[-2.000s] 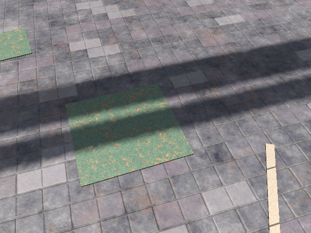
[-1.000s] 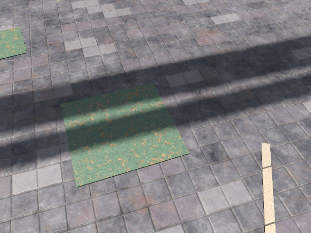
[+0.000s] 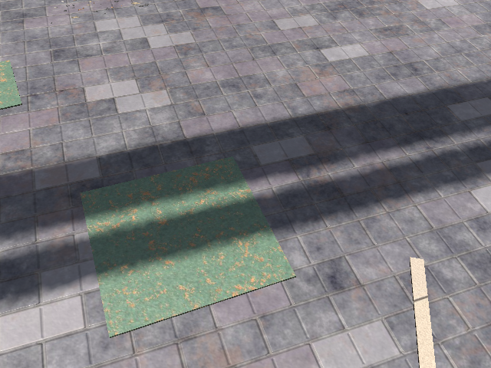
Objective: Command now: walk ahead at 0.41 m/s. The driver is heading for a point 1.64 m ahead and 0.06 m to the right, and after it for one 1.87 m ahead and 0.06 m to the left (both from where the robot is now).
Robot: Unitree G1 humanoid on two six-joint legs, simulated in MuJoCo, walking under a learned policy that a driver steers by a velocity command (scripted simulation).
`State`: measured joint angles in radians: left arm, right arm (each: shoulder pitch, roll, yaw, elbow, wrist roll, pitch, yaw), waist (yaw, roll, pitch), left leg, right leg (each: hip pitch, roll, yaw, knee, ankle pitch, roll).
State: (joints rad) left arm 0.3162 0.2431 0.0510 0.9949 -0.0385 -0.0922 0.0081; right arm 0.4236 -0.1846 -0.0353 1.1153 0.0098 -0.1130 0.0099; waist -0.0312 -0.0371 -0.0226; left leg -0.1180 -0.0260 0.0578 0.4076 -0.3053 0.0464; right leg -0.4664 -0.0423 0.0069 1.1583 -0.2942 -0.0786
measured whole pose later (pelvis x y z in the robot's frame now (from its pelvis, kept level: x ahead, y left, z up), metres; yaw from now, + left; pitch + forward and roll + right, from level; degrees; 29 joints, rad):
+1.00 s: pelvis +0.57 +0.01 -0.01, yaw +0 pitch +2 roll +0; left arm 0.32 0.25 0.05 1.00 -0.03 -0.10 0.00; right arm 0.14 -0.24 -0.06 0.90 0.01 -0.11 0.03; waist 0.02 -0.02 0.03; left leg -0.39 -0.02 0.06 0.50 -0.14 0.06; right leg -0.33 -0.02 0.03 1.16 -0.41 -0.05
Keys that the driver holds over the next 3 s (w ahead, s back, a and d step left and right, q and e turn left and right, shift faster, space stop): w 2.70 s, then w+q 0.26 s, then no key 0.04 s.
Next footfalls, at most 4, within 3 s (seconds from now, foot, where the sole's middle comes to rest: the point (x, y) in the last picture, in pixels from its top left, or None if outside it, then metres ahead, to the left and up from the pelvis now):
0.32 right None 0.37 -0.14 -0.78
0.88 left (203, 318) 0.68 0.10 -0.78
1.46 right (276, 229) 1.01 -0.14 -0.78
2.02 left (208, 164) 1.32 0.10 -0.78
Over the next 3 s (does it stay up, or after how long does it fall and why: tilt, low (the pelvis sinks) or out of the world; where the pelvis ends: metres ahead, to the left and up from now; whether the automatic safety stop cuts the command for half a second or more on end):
stays up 1.68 -0.05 0.00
